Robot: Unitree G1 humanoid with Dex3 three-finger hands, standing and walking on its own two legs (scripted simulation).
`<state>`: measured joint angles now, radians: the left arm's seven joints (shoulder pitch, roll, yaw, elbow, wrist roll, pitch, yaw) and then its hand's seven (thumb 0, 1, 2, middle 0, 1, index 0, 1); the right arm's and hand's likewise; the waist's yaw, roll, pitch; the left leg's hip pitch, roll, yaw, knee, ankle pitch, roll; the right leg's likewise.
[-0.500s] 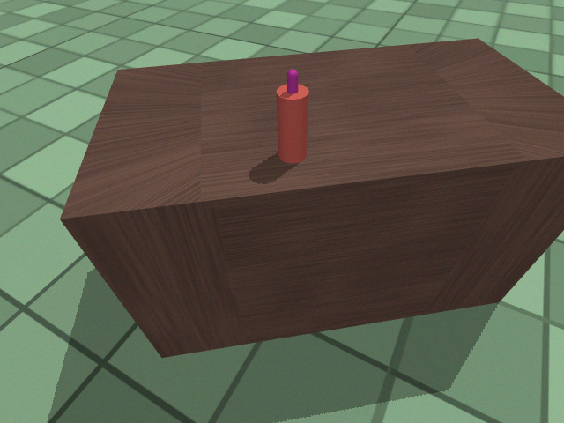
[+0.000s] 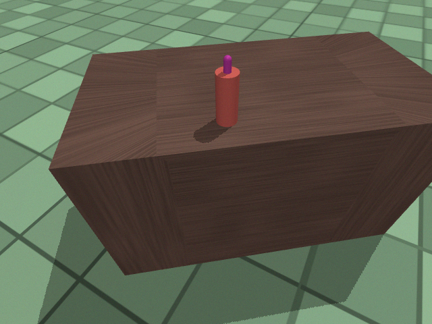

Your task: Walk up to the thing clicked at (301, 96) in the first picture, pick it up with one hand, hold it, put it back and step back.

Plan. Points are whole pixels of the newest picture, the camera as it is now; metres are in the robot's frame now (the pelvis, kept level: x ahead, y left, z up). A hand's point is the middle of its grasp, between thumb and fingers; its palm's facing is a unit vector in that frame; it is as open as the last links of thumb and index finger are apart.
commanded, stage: stand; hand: right
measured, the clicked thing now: (227, 91) +0.72 +0.00 +0.07
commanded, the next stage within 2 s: walk up in 0.62 s
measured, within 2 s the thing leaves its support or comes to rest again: neither
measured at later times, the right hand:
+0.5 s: hand out of the picture +0.08 -0.25 -0.16, palm faces -0.04 +0.94 -0.33, open 7.4 cm
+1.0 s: hand out of the picture +0.17 -0.18 -0.17, palm faces -0.12 +0.91 -0.40, open 7.4 cm
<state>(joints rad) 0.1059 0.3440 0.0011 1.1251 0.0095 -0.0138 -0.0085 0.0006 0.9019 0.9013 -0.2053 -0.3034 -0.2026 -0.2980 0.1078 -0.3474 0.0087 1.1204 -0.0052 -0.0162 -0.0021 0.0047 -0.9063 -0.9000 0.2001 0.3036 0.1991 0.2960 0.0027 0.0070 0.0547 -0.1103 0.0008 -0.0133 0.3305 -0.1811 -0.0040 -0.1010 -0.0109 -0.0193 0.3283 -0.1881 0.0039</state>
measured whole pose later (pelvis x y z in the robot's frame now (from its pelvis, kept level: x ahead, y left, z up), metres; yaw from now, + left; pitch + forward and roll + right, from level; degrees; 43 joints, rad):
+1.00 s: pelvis +0.07 +0.11 -0.04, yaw +7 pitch -4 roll +0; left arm 0.29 0.48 0.10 0.98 0.04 -0.04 0.00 0.00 0.90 0.90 -0.21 -0.30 -0.20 -0.30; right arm 0.25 -0.44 -0.12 0.93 -0.04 0.01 0.10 0.01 -0.91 -0.90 0.20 0.30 0.20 0.30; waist 0.01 -0.02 0.11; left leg -0.40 0.07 0.03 0.73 -0.26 -0.02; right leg -0.10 -0.20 -0.05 0.73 -0.51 0.00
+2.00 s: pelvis +0.22 +0.14 -0.02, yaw +13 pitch -2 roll +0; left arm 0.10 0.39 0.03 1.01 0.00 0.02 -0.03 0.00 0.90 0.90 -0.21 -0.30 -0.20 -0.30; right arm 0.14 -0.39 0.00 1.00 0.00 -0.02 -0.01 0.00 -0.91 -0.90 0.20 0.30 0.20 0.30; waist 0.02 -0.01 0.09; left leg -0.22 0.00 -0.04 0.59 -0.33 -0.02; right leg -0.31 -0.05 -0.09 0.56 -0.22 -0.01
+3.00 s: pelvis +0.24 +0.14 +0.00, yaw +14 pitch -2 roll +0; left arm 0.10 0.35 0.01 1.15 0.01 -0.02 -0.02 0.00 0.90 0.90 -0.21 -0.30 -0.20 -0.30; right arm 0.13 -0.35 0.01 1.13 -0.01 -0.02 0.01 0.00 -0.91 -0.90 0.20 0.30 0.20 0.30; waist 0.01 0.02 0.04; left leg -0.09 0.01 -0.06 0.35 -0.23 -0.03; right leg -0.19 -0.04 -0.11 0.37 -0.14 -0.01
